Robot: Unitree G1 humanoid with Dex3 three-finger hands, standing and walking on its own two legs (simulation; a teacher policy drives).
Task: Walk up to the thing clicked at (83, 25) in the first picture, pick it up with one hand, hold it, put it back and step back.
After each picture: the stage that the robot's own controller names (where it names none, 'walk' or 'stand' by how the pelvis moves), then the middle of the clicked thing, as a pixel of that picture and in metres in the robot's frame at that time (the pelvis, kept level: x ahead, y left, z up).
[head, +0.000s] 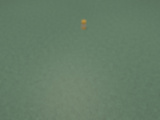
stand; (83, 24) +1.80 +0.06 -0.72
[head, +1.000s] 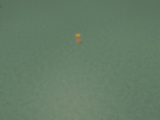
walk; (78, 38) +1.66 +0.24 -0.71
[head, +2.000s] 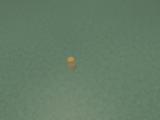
walk; (71, 62) +1.07 +0.26 -0.72
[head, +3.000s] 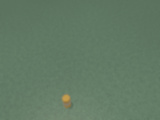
walk; (66, 101) +0.65 +0.23 -0.72
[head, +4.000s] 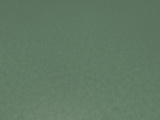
stand; out of the picture +0.38 +0.20 -0.70
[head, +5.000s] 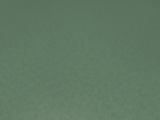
stand; out of the picture +0.35 +0.20 -0.72
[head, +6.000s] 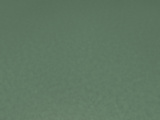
walk; out of the picture +0.33 +0.19 -0.72
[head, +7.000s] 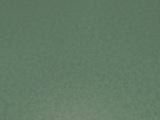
stand; out of the picture +0.28 +0.22 -0.71
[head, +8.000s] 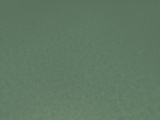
stand; out of the picture +0.31 +0.17 -0.72
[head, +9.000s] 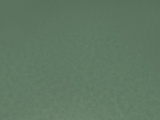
stand; out of the picture +0.33 +0.20 -0.73
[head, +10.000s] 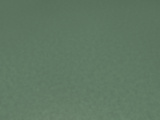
stand; out of the picture +0.32 +0.20 -0.73
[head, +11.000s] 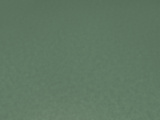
stand; out of the picture +0.31 +0.20 -0.73
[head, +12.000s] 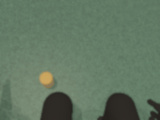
go down; (47, 80) +0.40 +0.19 -0.41
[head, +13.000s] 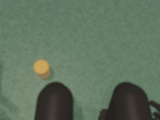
go down; (42, 69) +0.42 +0.20 -0.31
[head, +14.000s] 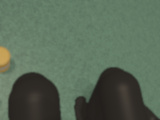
close in; out of the picture +0.41 +0.23 -0.23
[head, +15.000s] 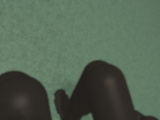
close; out of the picture +0.41 +0.25 -0.23
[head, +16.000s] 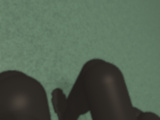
lift; out of the picture +0.41 +0.24 -0.22
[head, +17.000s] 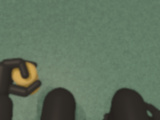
lift; (27, 79) +0.33 +0.22 -0.07
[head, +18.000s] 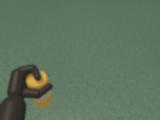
hold; (40, 89) +0.33 +0.17 +0.04
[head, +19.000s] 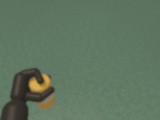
hold; (43, 91) +0.33 +0.17 +0.01
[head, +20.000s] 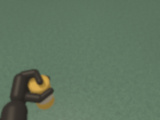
hold; (42, 92) +0.32 +0.17 +0.00
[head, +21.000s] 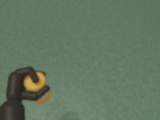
crouch; (38, 88) +0.34 +0.17 -0.06
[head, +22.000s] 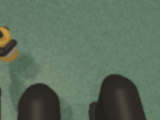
lower; (3, 45) +0.47 +0.23 -0.10
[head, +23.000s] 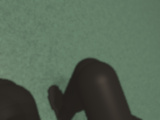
lower; out of the picture +0.44 +0.27 -0.23
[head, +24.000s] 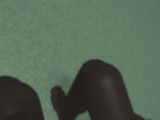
lower; out of the picture +0.43 +0.27 -0.23
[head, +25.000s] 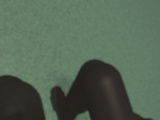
lower; out of the picture +0.43 +0.27 -0.24
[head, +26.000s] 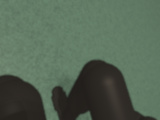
lower; out of the picture +0.43 +0.27 -0.23
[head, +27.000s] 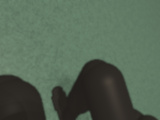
open; out of the picture +0.42 +0.26 -0.24
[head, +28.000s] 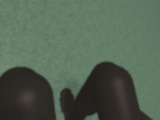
stand; out of the picture +0.42 +0.25 -0.23
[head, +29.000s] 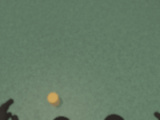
stand; (53, 99) +0.40 +0.19 -0.55
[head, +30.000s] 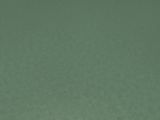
stand; out of the picture +0.36 +0.19 -0.67
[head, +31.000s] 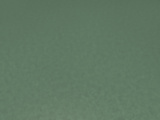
stand; out of the picture +0.36 +0.19 -0.67
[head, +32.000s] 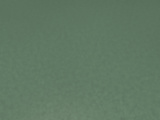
stand; out of the picture +0.37 +0.18 -0.71
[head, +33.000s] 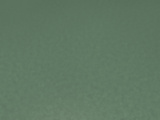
stand; out of the picture +0.37 +0.19 -0.72
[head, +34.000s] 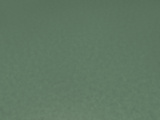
stand; out of the picture +0.35 +0.19 -0.73
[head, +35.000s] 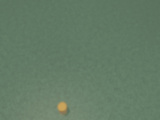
walk; (62, 108) +0.42 +0.14 -0.71
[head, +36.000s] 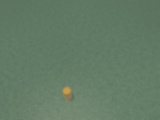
walk; (67, 93) +0.60 +0.21 -0.69
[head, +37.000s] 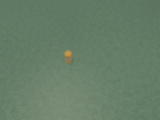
walk; (68, 57) +0.88 +0.20 -0.69
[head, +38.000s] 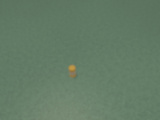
stand; (72, 71) +0.96 +0.18 -0.70
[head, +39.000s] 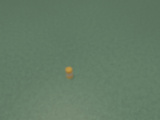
stand; (69, 72) +0.98 +0.20 -0.72
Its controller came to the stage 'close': yes
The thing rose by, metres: 0.71
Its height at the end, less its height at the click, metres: +0.00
